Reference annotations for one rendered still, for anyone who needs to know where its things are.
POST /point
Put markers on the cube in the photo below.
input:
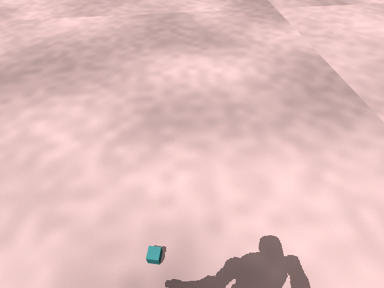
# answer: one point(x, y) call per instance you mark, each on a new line
point(154, 255)

